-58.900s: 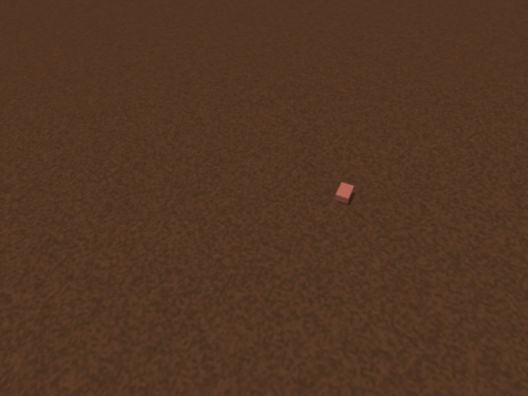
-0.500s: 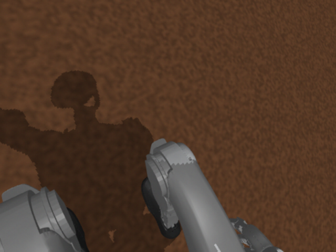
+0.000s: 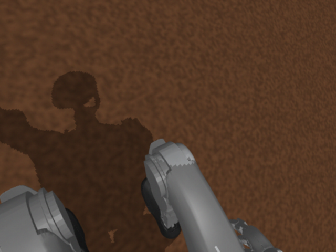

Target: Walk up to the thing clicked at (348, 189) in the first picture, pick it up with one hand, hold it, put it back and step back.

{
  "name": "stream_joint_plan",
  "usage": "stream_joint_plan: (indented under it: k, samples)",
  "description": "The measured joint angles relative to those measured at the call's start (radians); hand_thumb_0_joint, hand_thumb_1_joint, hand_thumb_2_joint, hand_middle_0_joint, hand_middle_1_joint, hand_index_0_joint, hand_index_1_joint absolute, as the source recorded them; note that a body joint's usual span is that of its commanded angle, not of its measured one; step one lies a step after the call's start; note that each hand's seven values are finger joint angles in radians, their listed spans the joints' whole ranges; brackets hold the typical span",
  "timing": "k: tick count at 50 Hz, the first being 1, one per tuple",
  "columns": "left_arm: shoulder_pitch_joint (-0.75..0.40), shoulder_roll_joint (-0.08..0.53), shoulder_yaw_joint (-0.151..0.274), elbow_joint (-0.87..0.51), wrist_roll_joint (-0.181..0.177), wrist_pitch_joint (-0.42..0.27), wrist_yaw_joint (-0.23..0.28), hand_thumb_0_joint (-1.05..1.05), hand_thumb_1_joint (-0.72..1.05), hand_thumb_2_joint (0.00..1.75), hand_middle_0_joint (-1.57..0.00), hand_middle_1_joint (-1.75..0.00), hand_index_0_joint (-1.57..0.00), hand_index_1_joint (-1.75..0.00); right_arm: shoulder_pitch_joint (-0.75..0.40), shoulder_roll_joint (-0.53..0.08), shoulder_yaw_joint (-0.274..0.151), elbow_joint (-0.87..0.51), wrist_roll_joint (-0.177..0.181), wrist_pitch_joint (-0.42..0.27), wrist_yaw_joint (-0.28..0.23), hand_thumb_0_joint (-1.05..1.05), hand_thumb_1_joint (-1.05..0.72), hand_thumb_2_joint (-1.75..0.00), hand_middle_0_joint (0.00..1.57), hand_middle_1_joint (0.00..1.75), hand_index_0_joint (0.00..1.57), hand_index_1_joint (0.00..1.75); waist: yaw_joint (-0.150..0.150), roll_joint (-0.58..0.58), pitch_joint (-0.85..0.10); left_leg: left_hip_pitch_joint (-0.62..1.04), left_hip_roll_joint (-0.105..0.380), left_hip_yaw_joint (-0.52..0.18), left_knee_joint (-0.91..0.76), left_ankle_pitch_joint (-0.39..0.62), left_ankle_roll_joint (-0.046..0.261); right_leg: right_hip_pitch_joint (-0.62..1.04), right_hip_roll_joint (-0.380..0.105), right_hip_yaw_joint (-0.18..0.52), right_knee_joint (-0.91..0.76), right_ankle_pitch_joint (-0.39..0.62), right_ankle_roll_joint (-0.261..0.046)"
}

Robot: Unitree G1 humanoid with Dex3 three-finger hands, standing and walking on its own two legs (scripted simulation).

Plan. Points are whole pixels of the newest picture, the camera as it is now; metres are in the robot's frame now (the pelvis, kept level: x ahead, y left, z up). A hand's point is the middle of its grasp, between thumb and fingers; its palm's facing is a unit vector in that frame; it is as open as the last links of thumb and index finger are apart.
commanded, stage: approach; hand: left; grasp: from above
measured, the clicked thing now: out of the picture +0.54 +0.38 -0.30
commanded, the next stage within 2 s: none
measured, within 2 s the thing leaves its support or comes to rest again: neither
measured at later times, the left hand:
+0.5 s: hand out of the picture +0.51 +0.37 -0.17, palm faces -0.45 -0.11 -0.89, open 9.6 cm
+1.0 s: hand out of the picture +0.51 +0.37 -0.16, palm faces -0.42 -0.10 -0.90, open 9.9 cm
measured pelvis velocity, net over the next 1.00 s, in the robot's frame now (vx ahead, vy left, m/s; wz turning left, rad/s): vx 0.00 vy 0.00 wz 0.00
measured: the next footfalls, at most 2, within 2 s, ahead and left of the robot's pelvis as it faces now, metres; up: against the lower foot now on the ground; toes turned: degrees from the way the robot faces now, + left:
none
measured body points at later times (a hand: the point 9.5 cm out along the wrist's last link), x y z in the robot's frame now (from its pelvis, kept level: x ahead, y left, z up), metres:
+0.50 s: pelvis +0.00 +0.00 +0.00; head +0.27 +0.13 +0.33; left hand +0.53 +0.37 -0.12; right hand +0.06 -0.25 -0.07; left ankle +0.08 +0.14 -0.29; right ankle +0.11 -0.12 -0.28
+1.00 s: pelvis +0.00 +0.00 +0.00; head +0.27 +0.12 +0.34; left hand +0.53 +0.37 -0.11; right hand +0.06 -0.25 -0.07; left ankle +0.08 +0.14 -0.29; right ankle +0.11 -0.12 -0.28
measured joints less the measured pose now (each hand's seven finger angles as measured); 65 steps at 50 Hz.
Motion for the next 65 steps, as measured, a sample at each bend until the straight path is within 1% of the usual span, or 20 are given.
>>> stream_joint_plan:
  k: [3,6,8,10,15,21,26,28,30,33,38,41,43,47,50,53,58,61,65]
  samples:
    - [0.010,-0.006,0.017,-0.017,0.010,-0.012,0.018,0.00,0.18,0.38,-0.68,-0.44,-0.71,-0.41,0.006,0.001,0.001,0.001,-0.002,0.001,0.002,0.00,-0.92,-0.90,0.21,0.30,0.21,0.30,0.004,-0.006,0.001,0.000,-0.002,-0.003,0.003,0.000,-0.003,0.000,-0.001,-0.002,0.003,-0.001,-0.003]
    - [0.012,-0.010,0.026,-0.032,0.024,-0.008,0.036,0.00,0.18,0.39,-0.68,-0.44,-0.71,-0.42,0.011,0.003,-0.002,0.003,-0.001,-0.001,0.004,0.00,-0.92,-0.90,0.21,0.30,0.21,0.30,0.006,-0.009,-0.005,-0.005,-0.005,-0.004,0.002,0.001,-0.005,-0.004,-0.003,-0.004,0.004,-0.001,-0.005]
    - [0.007,-0.013,0.025,-0.033,0.027,0.003,0.045,0.00,0.17,0.39,-0.68,-0.44,-0.70,-0.41,0.013,0.005,-0.007,0.006,0.000,-0.003,0.007,0.00,-0.92,-0.90,0.21,0.30,0.21,0.30,0.007,-0.008,-0.013,-0.007,-0.006,-0.002,0.001,0.002,-0.006,-0.006,-0.005,-0.003,0.003,-0.002,-0.005]
    - [-0.002,-0.012,0.016,-0.022,0.022,0.019,0.050,0.00,0.17,0.39,-0.68,-0.43,-0.70,-0.41,0.010,0.007,-0.010,0.010,0.002,-0.005,0.009,0.00,-0.92,-0.90,0.21,0.30,0.21,0.30,0.005,-0.004,-0.020,-0.009,-0.006,-0.001,-0.001,0.002,-0.005,-0.008,-0.006,-0.002,0.002,-0.002,-0.003]
    - [-0.016,-0.003,-0.002,0.005,0.009,0.043,0.027,0.00,0.15,0.40,-0.67,-0.43,-0.69,-0.41,0.002,0.007,-0.017,0.010,0.006,-0.012,0.010,0.00,-0.92,-0.90,0.21,0.30,0.21,0.30,0.001,0.007,-0.024,-0.014,-0.005,0.002,-0.003,0.002,0.001,-0.010,-0.005,0.000,-0.002,-0.003,-0.001]
    - [-0.009,0.003,-0.008,0.003,0.000,0.019,-0.002,0.00,0.15,0.40,-0.67,-0.44,-0.69,-0.42,0.000,0.005,-0.007,0.003,0.003,-0.004,0.007,0.00,-0.92,-0.90,0.21,0.30,0.21,0.30,0.002,0.003,-0.011,-0.007,-0.003,0.003,-0.001,-0.003,0.004,-0.001,-0.004,0.001,-0.003,-0.007,-0.001]
    - [0.003,-0.002,0.013,-0.028,0.016,-0.008,0.011,0.00,0.15,0.41,-0.66,-0.46,-0.68,-0.43,0.006,0.004,-0.004,0.002,-0.001,0.001,0.006,0.00,-0.92,-0.90,0.21,0.30,0.21,0.30,0.008,-0.006,-0.010,-0.003,-0.006,-0.002,0.000,-0.005,-0.002,0.002,-0.006,-0.003,-0.002,-0.008,-0.006]
    - [0.004,-0.004,0.021,-0.038,0.024,-0.008,0.020,0.00,0.15,0.41,-0.66,-0.46,-0.68,-0.43,0.008,0.004,-0.006,0.001,-0.001,0.002,0.007,0.00,-0.92,-0.90,0.21,0.30,0.21,0.30,0.008,-0.007,-0.015,-0.004,-0.007,-0.003,-0.001,-0.004,-0.003,0.001,-0.007,-0.004,-0.001,-0.008,-0.006]
    - [-0.001,-0.005,0.018,-0.039,0.025,0.000,0.028,0.00,0.15,0.41,-0.66,-0.46,-0.68,-0.43,0.008,0.005,-0.011,0.003,0.000,0.002,0.008,0.00,-0.92,-0.90,0.21,0.30,0.21,0.30,0.008,-0.006,-0.020,-0.006,-0.008,-0.001,-0.003,-0.003,-0.004,-0.001,-0.008,-0.003,-0.002,-0.008,-0.005]
    - [-0.015,-0.008,0.002,-0.023,0.019,0.019,0.030,0.00,0.14,0.42,-0.65,-0.46,-0.67,-0.43,0.006,0.007,-0.017,0.009,0.003,0.001,0.010,0.00,-0.92,-0.90,0.21,0.30,0.21,0.30,0.007,0.001,-0.032,-0.009,-0.007,0.001,-0.006,-0.002,-0.003,-0.006,-0.008,-0.001,-0.004,-0.007,-0.004]
    - [-0.026,-0.005,-0.022,0.013,0.006,0.029,0.015,0.00,0.13,0.42,-0.65,-0.45,-0.66,-0.43,-0.004,0.007,-0.016,0.013,0.004,-0.001,0.008,0.00,-0.92,-0.90,0.21,0.30,0.21,0.30,-0.001,0.010,-0.032,-0.008,-0.004,0.005,-0.006,-0.002,0.002,-0.005,-0.006,0.002,-0.005,-0.005,0.001]
    - [-0.022,-0.003,-0.020,0.021,0.003,0.021,0.008,0.00,0.12,0.43,-0.64,-0.46,-0.66,-0.44,-0.005,0.005,-0.010,0.006,0.003,0.000,0.005,0.00,-0.92,-0.90,0.21,0.30,0.21,0.30,-0.004,0.009,-0.021,-0.005,-0.003,0.004,-0.004,-0.001,0.003,-0.002,-0.005,0.002,-0.004,-0.004,-0.001]
    - [-0.015,-0.003,-0.011,0.014,0.007,0.011,0.008,0.00,0.12,0.43,-0.64,-0.46,-0.66,-0.44,-0.003,0.004,-0.004,0.002,0.002,0.002,0.002,0.00,-0.92,-0.90,0.21,0.30,0.21,0.30,-0.005,0.006,-0.014,-0.003,-0.003,0.004,-0.003,0.000,0.003,0.000,-0.004,0.001,-0.003,-0.002,-0.001]
    - [-0.004,-0.003,0.014,-0.006,0.019,-0.002,0.021,0.00,0.12,0.43,-0.63,-0.48,-0.66,-0.45,0.007,0.002,0.000,-0.004,0.001,0.003,0.001,0.00,-0.92,-0.90,0.21,0.30,0.21,0.30,-0.003,0.000,-0.008,-0.004,-0.005,0.000,-0.001,0.004,-0.001,-0.002,-0.005,-0.001,-0.001,0.001,-0.005]
    - [-0.005,-0.005,0.019,-0.017,0.022,0.005,0.030,0.00,0.11,0.43,-0.63,-0.48,-0.65,-0.46,0.013,0.004,-0.003,-0.001,0.002,0.002,0.003,0.00,-0.92,-0.90,0.21,0.30,0.21,0.30,0.000,-0.002,-0.012,-0.007,-0.005,0.001,-0.002,0.006,-0.002,-0.007,-0.006,-0.001,0.000,0.003,-0.004]
    - [-0.011,-0.006,0.011,-0.014,0.019,0.021,0.032,0.00,0.11,0.44,-0.63,-0.48,-0.65,-0.46,0.014,0.006,-0.009,0.006,0.004,-0.002,0.005,0.00,-0.92,-0.90,0.21,0.30,0.21,0.30,0.000,0.001,-0.019,-0.009,-0.006,0.003,-0.004,0.007,-0.003,-0.010,-0.007,0.001,0.000,0.003,-0.004]
    - [-0.021,-0.007,-0.012,0.001,0.006,0.034,0.014,0.00,0.09,0.45,-0.62,-0.47,-0.64,-0.46,0.011,0.006,-0.013,0.012,0.008,-0.007,0.006,0.00,-0.92,-0.90,0.21,0.30,0.21,0.30,-0.001,0.007,-0.022,-0.010,-0.005,0.007,-0.007,0.006,-0.001,-0.012,-0.008,0.003,-0.001,0.002,-0.004]
    - [-0.021,-0.003,-0.015,0.011,-0.001,0.027,0.006,0.00,0.09,0.45,-0.62,-0.47,-0.63,-0.46,0.006,0.006,-0.010,0.012,0.008,-0.005,0.004,0.00,-0.92,-0.90,0.21,0.30,0.21,0.30,-0.004,0.007,-0.018,-0.007,-0.003,0.007,-0.005,0.002,-0.001,-0.009,-0.006,0.004,-0.001,0.000,-0.003]
    - [-0.013,0.000,-0.003,0.003,0.005,0.009,0.004,0.00,0.08,0.46,-0.61,-0.48,-0.63,-0.46,0.003,0.004,-0.004,0.008,0.005,-0.002,0.002,0.00,-0.92,-0.90,0.21,0.30,0.21,0.30,-0.004,0.004,-0.010,-0.002,-0.003,0.004,-0.004,-0.002,-0.002,-0.004,-0.006,0.001,-0.001,-0.002,-0.003]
